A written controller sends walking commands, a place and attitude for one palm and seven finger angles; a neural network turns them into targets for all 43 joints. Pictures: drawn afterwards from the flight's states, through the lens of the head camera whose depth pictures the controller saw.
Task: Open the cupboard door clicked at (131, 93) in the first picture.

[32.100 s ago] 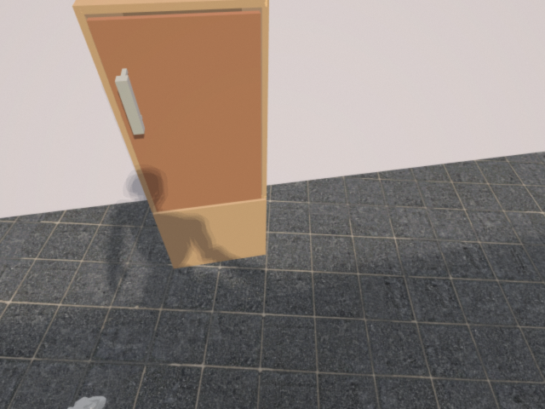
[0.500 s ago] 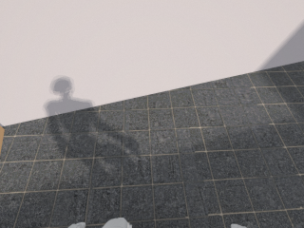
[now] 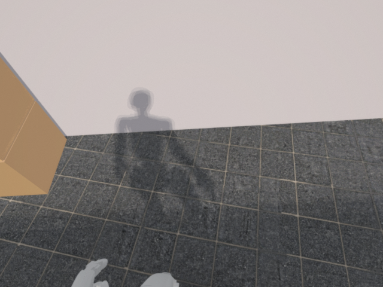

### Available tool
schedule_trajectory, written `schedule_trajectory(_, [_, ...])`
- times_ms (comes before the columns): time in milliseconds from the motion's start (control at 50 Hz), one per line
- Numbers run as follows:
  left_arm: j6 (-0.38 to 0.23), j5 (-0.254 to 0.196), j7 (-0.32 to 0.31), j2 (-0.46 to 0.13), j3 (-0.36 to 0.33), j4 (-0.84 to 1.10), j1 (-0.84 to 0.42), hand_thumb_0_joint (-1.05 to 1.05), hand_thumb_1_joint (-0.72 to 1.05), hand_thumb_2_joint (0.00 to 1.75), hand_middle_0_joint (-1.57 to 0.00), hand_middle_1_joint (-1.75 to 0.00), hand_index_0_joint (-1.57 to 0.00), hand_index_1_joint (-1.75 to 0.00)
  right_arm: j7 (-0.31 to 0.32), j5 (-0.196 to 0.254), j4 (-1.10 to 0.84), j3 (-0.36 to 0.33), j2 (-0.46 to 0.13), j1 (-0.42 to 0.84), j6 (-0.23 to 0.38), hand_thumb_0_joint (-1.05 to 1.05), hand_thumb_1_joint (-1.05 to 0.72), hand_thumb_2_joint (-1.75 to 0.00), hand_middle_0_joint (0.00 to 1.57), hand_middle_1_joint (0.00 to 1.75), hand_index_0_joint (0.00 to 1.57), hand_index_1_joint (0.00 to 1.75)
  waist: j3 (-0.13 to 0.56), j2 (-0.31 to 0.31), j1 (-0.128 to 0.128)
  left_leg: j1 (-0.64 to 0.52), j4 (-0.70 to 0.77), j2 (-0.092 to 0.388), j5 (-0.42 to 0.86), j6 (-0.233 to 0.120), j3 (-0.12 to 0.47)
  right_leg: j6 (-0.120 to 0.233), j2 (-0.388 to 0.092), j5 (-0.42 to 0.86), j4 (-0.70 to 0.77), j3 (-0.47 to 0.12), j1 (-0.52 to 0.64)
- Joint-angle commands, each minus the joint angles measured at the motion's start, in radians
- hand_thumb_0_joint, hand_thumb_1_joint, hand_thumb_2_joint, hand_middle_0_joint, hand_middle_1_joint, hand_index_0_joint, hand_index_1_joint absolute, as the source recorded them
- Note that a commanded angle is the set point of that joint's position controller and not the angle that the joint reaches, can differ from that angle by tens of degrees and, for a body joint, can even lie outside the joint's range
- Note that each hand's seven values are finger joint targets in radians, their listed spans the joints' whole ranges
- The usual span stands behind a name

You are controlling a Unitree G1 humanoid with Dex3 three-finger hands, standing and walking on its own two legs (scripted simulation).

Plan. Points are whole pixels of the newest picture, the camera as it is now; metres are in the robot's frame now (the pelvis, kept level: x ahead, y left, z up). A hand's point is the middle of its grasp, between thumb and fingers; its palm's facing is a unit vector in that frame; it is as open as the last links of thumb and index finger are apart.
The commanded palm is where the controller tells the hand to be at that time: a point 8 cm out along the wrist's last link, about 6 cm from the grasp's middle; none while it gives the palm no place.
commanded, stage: turn to face it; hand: left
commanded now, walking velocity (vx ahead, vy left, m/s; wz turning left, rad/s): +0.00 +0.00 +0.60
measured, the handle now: out of the picture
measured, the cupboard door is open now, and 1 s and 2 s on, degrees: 53 53 53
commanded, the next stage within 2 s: take the last steps up to it in 1.54 s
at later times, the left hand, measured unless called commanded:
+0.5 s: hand out of the picture +0.00 +0.25 -0.17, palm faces +0.34 -0.91 -0.25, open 7.4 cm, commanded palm none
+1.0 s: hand out of the picture +0.00 +0.18 -0.15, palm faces +0.59 -0.77 -0.24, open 7.3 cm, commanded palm none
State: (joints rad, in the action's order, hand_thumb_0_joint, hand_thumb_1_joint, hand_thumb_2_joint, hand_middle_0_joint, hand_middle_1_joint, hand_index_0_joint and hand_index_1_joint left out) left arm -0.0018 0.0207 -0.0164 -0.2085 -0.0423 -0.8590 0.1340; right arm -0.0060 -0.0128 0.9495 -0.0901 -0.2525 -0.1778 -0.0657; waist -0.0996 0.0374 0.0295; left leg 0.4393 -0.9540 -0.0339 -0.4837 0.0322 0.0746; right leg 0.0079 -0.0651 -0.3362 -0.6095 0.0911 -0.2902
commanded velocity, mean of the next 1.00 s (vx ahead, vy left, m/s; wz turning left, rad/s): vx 0.00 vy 0.00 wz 0.59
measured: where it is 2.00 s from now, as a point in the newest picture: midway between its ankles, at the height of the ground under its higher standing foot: outside the picture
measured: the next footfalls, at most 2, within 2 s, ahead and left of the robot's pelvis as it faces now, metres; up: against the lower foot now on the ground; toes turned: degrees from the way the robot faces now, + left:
left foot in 0.32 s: +0.02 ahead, +0.14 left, +0.00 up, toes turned +19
right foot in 0.74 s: +0.12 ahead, -0.11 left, +0.00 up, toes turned +23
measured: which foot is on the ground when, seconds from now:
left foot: up 0.00-0.30, down 0.32-0.72, up 0.74-1.00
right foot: down 0.00-0.32, up 0.34-0.72, down 0.74-1.00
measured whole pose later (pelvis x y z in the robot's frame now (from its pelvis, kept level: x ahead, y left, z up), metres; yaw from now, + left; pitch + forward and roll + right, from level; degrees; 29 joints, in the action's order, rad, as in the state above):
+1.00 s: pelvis +0.05 -0.02 +0.01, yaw +38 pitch +0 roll +2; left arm 0.00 0.02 -0.02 -0.17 -0.04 -0.88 0.19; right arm -0.03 -0.01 0.96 -0.08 -0.25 -0.14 -0.08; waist -0.12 -0.02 0.03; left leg 0.44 -0.95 0.03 -0.43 0.06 -0.04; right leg -0.01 -0.14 -0.34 -0.53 0.22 -0.18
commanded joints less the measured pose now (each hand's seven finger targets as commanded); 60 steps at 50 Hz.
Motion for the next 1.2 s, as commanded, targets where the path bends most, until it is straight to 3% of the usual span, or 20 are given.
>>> schedule_trajectory(0, [-0.011, 0.001, -0.021, -0.15, -0.04, 0.064, 0.021, 0.0, 0.9, 0.9, -0.2, -0.3, -0.2, -0.3, -0.021, -0.003, -0.088, -0.015, -0.061, 0.039, 0.011, 0.0, -0.9, -0.9, 0.2, 0.3, 0.2, 0.3, 0.1, -0.238, -0.008, 0.15, -0.305, 0.068, 0.058, 0.03, -0.042, 0.103, -0.27, 0.486, 0.253, -0.108, 0.151])
schedule_trajectory(180, [-0.008, 0.013, -0.015, -0.201, -0.067, 0.018, 0.15, 0.0, 0.9, 0.9, -0.2, -0.3, -0.2, -0.3, -0.032, 0.004, -0.117, 0.009, -0.023, 0.152, 0.02, 0.0, -0.9, -0.9, 0.2, 0.3, 0.2, 0.3, 0.118, -0.261, -0.078, 0.018, 0.153, 0.054, 0.018, 0.02, -0.173, 0.099, -0.312, 0.641, 0.171, 0.012, 0.255])
schedule_trajectory(260, [-0.001, -0.001, -0.003, -0.212, -0.077, 0.025, 0.119, 0.0, 0.9, 0.9, -0.2, -0.3, -0.2, -0.3, -0.027, -0.003, -0.096, -0.006, -0.083, 0.021, 0.038, 0.0, -0.9, -0.9, 0.2, 0.3, 0.2, 0.3, 0.177, -0.147, 0.007, -0.291, 0.485, 0.043, 0.266, -0.016, -0.184, 0.014, -0.294, 0.492, -0.045, 0.098, 0.092])
schedule_trajectory(300, [0.011, -0.008, 0.007, -0.102, -0.044, 0.102, 0.054, 0.0, 0.9, 0.9, -0.2, -0.3, -0.2, -0.3, -0.011, -0.013, -0.082, -0.054, -0.286, -0.118, 0.042, 0.0, -0.9, -0.9, 0.2, 0.3, 0.2, 0.3, 0.231, 0.318, 0.087, -0.499, 0.587, 0.471, 0.847, -0.257, 0.367, -0.098, -0.074, -0.375, -0.465, 0.071, -0.331])
schedule_trajectory(320, [0.025, 0.003, -0.004, -0.127, -0.046, 0.109, -0.014, 0.0, 0.9, 0.9, -0.2, -0.3, -0.2, -0.3, 0.0, -0.01, -0.061, -0.048, -0.268, -0.15, 0.041, 0.0, -0.9, -0.9, 0.2, 0.3, 0.2, 0.3, 0.227, 0.181, 0.096, -0.444, 0.587, 0.471, 0.746, -0.28, 0.347, -0.083, -0.078, -0.336, -0.548, -0.048, -0.345])
schedule_trajectory(340, [0.025, -0.002, -0.004, -0.108, -0.05, 0.095, -0.027, 0.0, 0.9, 0.9, -0.2, -0.3, -0.2, -0.3, 0.014, -0.012, -0.079, -0.045, -0.254, -0.103, 0.044, 0.0, -0.9, -0.9, 0.2, 0.3, 0.2, 0.3, 0.208, 0.2, 0.069, -0.403, 0.586, 0.411, 0.673, -0.263, 0.31, -0.084, -0.072, -0.265, -0.579, -0.077, -0.364])
schedule_trajectory(440, [0.029, -0.001, 0.012, -0.115, -0.053, 0.026, 0.058, 0.0, 0.9, 0.9, -0.2, -0.3, -0.2, -0.3, 0.02, -0.008, -0.109, -0.014, -0.173, 0.02, 0.06, 0.0, -0.9, -0.9, 0.2, 0.3, 0.2, 0.3, 0.167, 0.088, -0.021, -0.327, 0.594, 0.263, 0.692, -0.185, 0.118, -0.099, -0.046, -0.059, -0.52, -0.089, -0.282])
schedule_trajectory(580, [0.024, -0.008, 0.007, -0.103, -0.042, 0.061, 0.003, 0.0, 0.9, 0.9, -0.2, -0.3, -0.2, -0.3, 0.014, -0.015, -0.095, -0.024, -0.177, -0.002, 0.049, 0.0, -0.9, -0.9, 0.2, 0.3, 0.2, 0.3, 0.151, 0.119, -0.007, -0.281, 0.568, 0.244, 0.659, -0.192, 0.193, -0.095, 0.014, -0.094, -0.232, -0.065, -0.157])
schedule_trajectory(660, [0.008, -0.014, 0.002, -0.109, -0.047, 0.043, 0.1, 0.0, 0.9, 0.9, -0.2, -0.3, -0.2, -0.3, 0.014, -0.008, -0.112, -0.032, -0.167, 0.053, 0.039, 0.0, -0.9, -0.9, 0.2, 0.3, 0.2, 0.3, 0.165, 0.114, -0.057, -0.139, 0.481, 0.193, 0.599, -0.149, 0.232, -0.074, 0.054, 0.064, 0.08, -0.038, 0.106])
schedule_trajectory(680, [-0.003, -0.009, -0.003, -0.151, -0.056, 0.035, 0.146, 0.0, 0.9, 0.9, -0.2, -0.3, -0.2, -0.3, 0.009, 0.0, -0.119, -0.031, -0.144, 0.06, 0.04, 0.0, -0.9, -0.9, 0.2, 0.3, 0.2, 0.3, 0.176, 0.03, -0.083, -0.038, 0.41, 0.14, 0.467, -0.1, 0.201, -0.06, -0.008, 0.15, 0.217, -0.091, 0.246])
schedule_trajectory(700, [-0.013, 0.009, -0.014, -0.24, -0.077, 0.029, 0.183, 0.0, 0.9, 0.9, -0.2, -0.3, -0.2, -0.3, 0.002, 0.01, -0.133, -0.022, -0.072, 0.036, 0.043, 0.0, -0.9, -0.9, 0.2, 0.3, 0.2, 0.3, 0.21, -0.246, -0.094, 0.154, 0.184, 0.0, 0.123, -0.021, 0.043, 0.03, -0.279, 0.236, 0.31, -0.353, 0.392])
schedule_trajectory(720, [-0.007, 0.009, -0.014, -0.276, -0.068, 0.039, 0.166, 0.0, 0.9, 0.9, -0.2, -0.3, -0.2, -0.3, -0.002, 0.002, -0.146, -0.023, -0.082, 0.05, 0.04, 0.0, -0.9, -0.9, 0.2, 0.3, 0.2, 0.3, 0.175, -0.303, -0.091, 0.163, -0.08, -0.034, -0.155, 0.004, -0.028, 0.141, -0.455, 0.332, 0.32, -0.437, 0.264])
schedule_trajectory(820, [-0.013, -0.001, -0.02, -0.138, -0.039, 0.07, 0.02, 0.0, 0.9, 0.9, -0.2, -0.3, -0.2, -0.3, -0.024, -0.004, -0.08, -0.013, -0.055, 0.039, 0.01, 0.0, -0.9, -0.9, 0.2, 0.3, 0.2, 0.3, 0.085, -0.23, -0.009, 0.152, -0.279, 0.067, 0.081, 0.036, -0.054, 0.091, -0.259, 0.49, 0.26, -0.081, 0.15])
schedule_trajectory(980, [-0.009, 0.011, -0.016, -0.193, -0.066, 0.014, 0.164, 0.0, 0.9, 0.9, -0.2, -0.3, -0.2, -0.3, -0.031, 0.003, -0.103, 0.011, -0.016, 0.147, 0.022, 0.0, -0.9, -0.9, 0.2, 0.3, 0.2, 0.3, 0.124, -0.251, -0.083, 0.028, 0.154, 0.047, 0.024, 0.021, -0.176, 0.093, -0.302, 0.705, 0.161, 0.017, 0.281])
schedule_trajectory(1040, [-0.007, 0.007, -0.01, -0.215, -0.072, 0.011, 0.156, 0.0, 0.9, 0.9, -0.2, -0.3, -0.2, -0.3, -0.025, 0.002, -0.099, 0.01, -0.037, 0.098, 0.032, 0.0, -0.9, -0.9, 0.2, 0.3, 0.2, 0.3, 0.145, -0.243, -0.051, -0.104, 0.33, 0.02, 0.118, -0.002, -0.21, 0.061, -0.3, 0.71, 0.076, 0.053, 0.237])
schedule_trajectory(1060, [-0.008, -0.001, -0.006, -0.218, -0.074, 0.011, 0.138, 0.0, 0.9, 0.9, -0.2, -0.3, -0.2, -0.3, -0.023, -0.002, -0.087, 0.005, -0.061, 0.042, 0.039, 0.0, -0.9, -0.9, 0.2, 0.3, 0.2, 0.3, 0.174, -0.218, -0.012, -0.219, 0.452, 0.021, 0.216, -0.015, -0.208, 0.03, -0.287, 0.675, -0.01, 0.086, 0.187])
schedule_trajectory(1080, [-0.004, -0.007, -0.001, -0.19, -0.068, 0.024, 0.125, 0.0, 0.9, 0.9, -0.2, -0.3, -0.2, -0.3, -0.022, -0.008, -0.072, -0.012, -0.121, -0.027, 0.046, 0.0, -0.9, -0.9, 0.2, 0.3, 0.2, 0.3, 0.229, -0.062, 0.029, -0.42, 0.525, 0.114, 0.427, -0.053, -0.107, -0.022, -0.245, 0.48, -0.179, 0.119, 0.025])
schedule_trajectory(1100, [0.0, -0.014, 0.008, -0.113, -0.047, 0.07, 0.09, 0.0, 0.9, 0.9, -0.2, -0.3, -0.2, -0.3, -0.013, -0.017, -0.063, -0.043, -0.251, -0.112, 0.052, 0.0, -0.9, -0.9, 0.2, 0.3, 0.2, 0.3, 0.252, 0.268, 0.08, -0.549, 0.557, 0.42, 0.861, -0.221, 0.305, -0.095, -0.085, -0.256, -0.423, 0.12, -0.273])
schedule_trajectory(1120, [0.019, 0.001, -0.005, -0.123, -0.038, 0.09, 0.034, 0.0, 0.9, 0.9, -0.2, -0.3, -0.2, -0.3, -0.002, -0.007, -0.044, -0.041, -0.269, -0.155, 0.043, 0.0, -0.9, -0.9, 0.2, 0.3, 0.2, 0.3, 0.259, 0.186, 0.085, -0.5, 0.568, 0.488, 0.895, -0.28, 0.315, -0.078, -0.072, -0.357, -0.52, -0.027, -0.3])
schedule_trajectory(1180, [0.027, -0.004, 0.001, -0.119, -0.044, 0.031, 0.02, 0.0, 0.9, 0.9, -0.2, -0.3, -0.2, -0.3, 0.026, -0.011, -0.08, -0.013, -0.177, -0.008, 0.051, 0.0, -0.9, -0.9, 0.2, 0.3, 0.2, 0.3, 0.157, 0.153, 0.018, -0.325, 0.595, 0.35, 0.719, -0.233, 0.169, -0.082, -0.073, -0.17, -0.57, -0.098, -0.285])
